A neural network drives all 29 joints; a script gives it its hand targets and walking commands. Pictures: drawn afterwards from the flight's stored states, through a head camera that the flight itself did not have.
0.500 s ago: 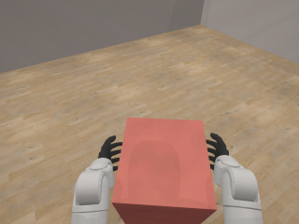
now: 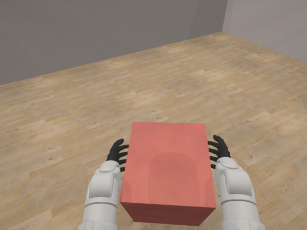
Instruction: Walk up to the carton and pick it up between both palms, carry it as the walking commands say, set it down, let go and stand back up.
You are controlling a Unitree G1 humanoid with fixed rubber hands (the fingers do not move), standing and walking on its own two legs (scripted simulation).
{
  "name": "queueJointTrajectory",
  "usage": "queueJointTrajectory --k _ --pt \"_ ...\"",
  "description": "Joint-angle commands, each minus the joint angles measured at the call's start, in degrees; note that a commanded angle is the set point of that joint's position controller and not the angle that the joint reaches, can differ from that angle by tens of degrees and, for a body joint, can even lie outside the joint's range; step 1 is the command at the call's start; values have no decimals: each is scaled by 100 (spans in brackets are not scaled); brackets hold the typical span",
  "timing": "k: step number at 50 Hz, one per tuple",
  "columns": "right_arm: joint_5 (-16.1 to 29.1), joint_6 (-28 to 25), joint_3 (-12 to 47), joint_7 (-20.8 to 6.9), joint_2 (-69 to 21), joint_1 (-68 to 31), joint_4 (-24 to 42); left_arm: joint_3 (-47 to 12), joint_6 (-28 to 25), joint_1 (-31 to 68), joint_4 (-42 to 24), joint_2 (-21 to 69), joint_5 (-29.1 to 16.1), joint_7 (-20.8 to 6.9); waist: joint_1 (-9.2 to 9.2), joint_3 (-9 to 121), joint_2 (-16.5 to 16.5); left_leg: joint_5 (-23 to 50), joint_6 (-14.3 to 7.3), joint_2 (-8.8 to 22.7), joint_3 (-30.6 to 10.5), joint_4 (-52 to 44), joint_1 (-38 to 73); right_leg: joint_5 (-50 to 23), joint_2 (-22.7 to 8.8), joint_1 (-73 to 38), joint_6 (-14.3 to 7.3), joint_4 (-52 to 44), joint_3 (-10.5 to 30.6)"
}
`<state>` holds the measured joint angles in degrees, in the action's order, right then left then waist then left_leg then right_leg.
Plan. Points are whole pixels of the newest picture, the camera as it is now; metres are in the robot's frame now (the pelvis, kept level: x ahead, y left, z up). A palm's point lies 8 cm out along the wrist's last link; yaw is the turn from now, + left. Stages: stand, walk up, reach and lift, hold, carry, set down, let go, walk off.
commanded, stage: hold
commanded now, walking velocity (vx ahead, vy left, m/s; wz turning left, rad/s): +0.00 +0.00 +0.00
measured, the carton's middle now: (167, 176) +0.30 +0.01 -0.02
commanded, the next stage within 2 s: set down in 0.26 s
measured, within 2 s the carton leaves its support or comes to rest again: neither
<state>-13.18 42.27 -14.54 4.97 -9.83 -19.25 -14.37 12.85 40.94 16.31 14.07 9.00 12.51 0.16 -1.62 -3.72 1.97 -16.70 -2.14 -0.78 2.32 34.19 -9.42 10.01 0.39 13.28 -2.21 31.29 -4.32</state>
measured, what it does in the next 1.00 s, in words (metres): stands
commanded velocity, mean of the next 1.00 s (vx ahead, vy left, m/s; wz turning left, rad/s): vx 0.00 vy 0.00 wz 0.00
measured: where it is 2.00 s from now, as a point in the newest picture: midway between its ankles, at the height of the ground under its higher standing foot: outside the picture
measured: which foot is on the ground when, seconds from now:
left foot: down 0.00-1.00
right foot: down 0.00-1.00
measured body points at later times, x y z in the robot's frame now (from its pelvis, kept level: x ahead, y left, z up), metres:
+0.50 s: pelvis +0.01 -0.02 +0.00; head -0.04 -0.02 +0.45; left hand +0.31 +0.15 +0.03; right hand +0.34 -0.14 +0.04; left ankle +0.03 +0.10 -0.73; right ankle +0.09 -0.09 -0.73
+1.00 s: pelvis +0.01 +0.00 -0.02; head +0.08 +0.00 +0.42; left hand +0.33 +0.16 -0.06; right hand +0.35 -0.14 -0.06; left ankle +0.03 +0.10 -0.73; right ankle +0.09 -0.09 -0.73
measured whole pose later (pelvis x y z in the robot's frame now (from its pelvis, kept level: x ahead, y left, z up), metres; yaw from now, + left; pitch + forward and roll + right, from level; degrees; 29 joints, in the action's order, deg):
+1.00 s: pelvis +0.01 +0.00 -0.02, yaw +1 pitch +6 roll +0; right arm -12.1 18.3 -19.0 4.2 -8.4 -22.8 -32.2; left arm 17.7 19.1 19.4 28.9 9.5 12.1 2.3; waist -0.9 -2.6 0.5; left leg -21.0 -2.2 -1.7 1.7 45.5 -30.3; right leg 14.9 1.1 34.4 -2.5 43.5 -2.1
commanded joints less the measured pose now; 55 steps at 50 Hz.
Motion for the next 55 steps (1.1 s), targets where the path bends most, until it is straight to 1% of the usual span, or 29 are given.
queueJointTrajectory --k 1,3,5,8,9,11,13,14,16,17,19,21,23,25,26,28,29,31,34,35,38,39,41,44,47,48,50,53,55 --pt "1462 -177 3460 -1532 -5587 -3384 172 -3179 -472 4469 -682 5037 -1438 -1305 24 2115 -50 -435 -274 131 -1032 -1349 -1465 86 258 -2187 247 -168 1037" --pt "1502 -206 3514 -1521 -5726 -3614 159 -3103 -519 4562 -575 5012 -1437 -1344 -71 2227 -249 -294 -285 59 -972 -1235 -1437 224 193 -2191 279 -274 1140" --pt "1522 -236 3479 -1507 -5819 -3651 90 -3155 -537 4762 -518 5028 -1470 -1395 -5 2400 -154 -255 -275 0 -897 -1186 -1397 289 139 -2205 292 -352 1187" --pt "1513 -238 3398 -1519 -5905 -3645 -86 -3042 -566 4875 -472 5013 -1400 -1419 -80 2280 -109 -452 -299 5 -881 -1230 -1483 485 116 -2208 294 -409 1232" --pt "1531 -280 3488 -1523 -5902 -3867 28 -2958 -583 4783 -303 4968 -1383 -1429 -212 2319 -330 -399 -296 -26 -864 -1165 -1540 636 93 -2267 316 -476 1281" --pt "1551 -286 3485 -1499 -6082 -3711 -49 -3093 -628 4926 -448 5022 -1442 -1487 -117 2431 -294 -220 -307 -62 -819 -1101 -1427 575 7 -2252 331 -571 1364" --pt "1510 -268 3397 -1479 -6044 -3783 -191 -2924 -599 4976 -255 4930 -1379 -1504 -209 2365 -300 -328 -288 -91 -785 -1081 -1468 854 -19 -2204 337 -642 1408" --pt "1547 -304 3634 -1593 -6748 -3642 -436 -2898 -620 5011 -358 5251 -1249 -1478 -80 2683 -434 -458 -279 -41 -1000 -1004 -1184 1273 -26 -2213 182 -608 1634" --pt "1507 -419 3499 -1638 -6675 -3733 -354 -2925 -621 5012 -234 5271 -1205 -1540 -68 2606 -337 -419 -238 -93 -955 -915 -915 1473 -95 -1798 115 -730 1682" --pt "1424 -459 3309 -1630 -6645 -3576 -527 -3036 -646 5121 -209 5300 -1236 -1562 108 2560 -264 -390 -232 -62 -954 -926 -820 1356 -64 -1623 89 -701 1664" --pt "1319 -520 3135 -1653 -6565 -3659 -751 -2749 -671 4911 194 5276 -1110 -1607 -7 2236 -393 -300 -224 -138 -941 -800 -1023 1444 -145 -1458 85 -748 1748" --pt "1212 -590 2875 -1684 -6444 -3604 -980 -2532 -730 4814 452 5201 -938 -1612 -30 1995 -221 -489 -245 -117 -962 -856 -1108 1538 -67 -1362 65 -665 1649" --pt "1194 -696 2847 -1710 -6462 -3690 -1022 -2496 -843 4926 384 5267 -943 -1623 -48 2042 -162 -341 -218 -125 -957 -784 -1195 1356 -131 -1501 65 -621 1722" --pt "1047 -779 2626 -1713 -6340 -3453 -1311 -2486 -925 4901 428 5290 -907 -1591 83 1967 -51 -267 -199 -78 -981 -832 -1275 930 -62 -1472 35 -443 1585" --pt "1013 -816 2581 -1713 -6311 -3449 -1394 -2396 -963 4834 549 5269 -883 -1584 44 2015 -143 -208 -209 -89 -974 -780 -1310 866 -57 -1477 33 -405 1605" --pt "1125 -990 2847 -1702 -6252 -3546 -1037 -2504 -1092 4692 387 5326 -948 -1555 -33 2274 -191 139 -193 -112 -981 -663 -1309 404 -67 -1548 44 -311 1621" --pt "1088 -1034 2826 -1678 -6252 -3279 -1160 -2606 -1143 4638 343 5331 -1000 -1521 54 2310 -231 422 -179 -108 -987 -625 -1348 -110 -33 -1566 46 -213 1577" --pt "1052 -1144 2857 -1648 -6118 -3175 -1148 -2536 -1218 4212 598 5384 -954 -1461 39 2342 -279 600 -169 -126 -987 -577 -1355 -515 43 -1623 45 -65 1471" --pt "1049 -1427 2979 -1617 -5946 -3055 -990 -2681 -1462 4049 499 5441 -993 -1361 58 2666 -121 1075 -135 -170 -1008 -425 -1420 -1271 122 -1648 -27 175 1422" --pt "1082 -1534 2998 -1604 -5935 -2956 -938 -2826 -1578 3973 449 5509 -1027 -1317 145 2928 -93 1269 -134 -155 -1037 -404 -1203 -1489 179 -1641 -30 275 1336" --pt "1040 -1818 3080 -1589 -5770 -2900 -1072 -2935 -1857 3991 458 5468 -1084 -1200 159 3065 -186 1530 -101 -204 -1067 -228 -1221 -1678 300 -1272 -66 464 1216" --pt "1093 -1936 3184 -1588 -5770 -3024 -1017 -2900 -1946 3901 457 5456 -1053 -1142 -19 3194 -70 1665 -94 -233 -1041 -154 -1238 -1779 277 -1233 -83 511 1281" --pt "1044 -2125 3244 -1551 -5743 -3086 -1041 -2934 -2146 3895 515 5458 -1056 -1079 -25 3486 -224 1684 -79 -247 -1076 -26 -1316 -1730 316 -1081 -46 670 1257" --pt "1015 -2385 3171 -1532 -5529 -3251 -1201 -2954 -2361 3994 677 5461 -1012 -987 26 3494 -108 1834 -40 -259 -1149 153 -1296 -1440 402 -450 -55 850 1158" --pt "870 -2560 3012 -1498 -5477 -3368 -1576 -2894 -2569 4350 810 5272 -972 -925 112 3689 -146 1523 -19 -290 -1134 413 -1527 -1084 449 -5 -54 1035 1129" --pt "826 -2615 2982 -1488 -5483 -3447 -1648 -2794 -2618 4379 831 5257 -888 -899 33 3639 -64 1355 -12 -334 -1105 465 -1690 -989 437 47 -78 1076 1150" --pt "792 -2708 2927 -1472 -5528 -3552 -1736 -2829 -2727 4578 873 5279 -935 -892 110 3933 -132 1277 -23 -380 -1100 639 -1865 -986 485 235 -58 1258 1126" --pt "778 -2794 2863 -1442 -5516 -3749 -1826 -2705 -2821 4668 1029 5149 -853 -852 64 4064 -143 1088 -29 -418 -1086 849 -2225 -854 499 417 -54 1483 1110" --pt "705 -2781 2726 -1453 -5526 -3755 -2090 -2740 -2859 5013 917 5095 -902 -838 162 4076 -114 826 -26 -429 -1082 936 -2337 -554 514 689 -69 1592 1090"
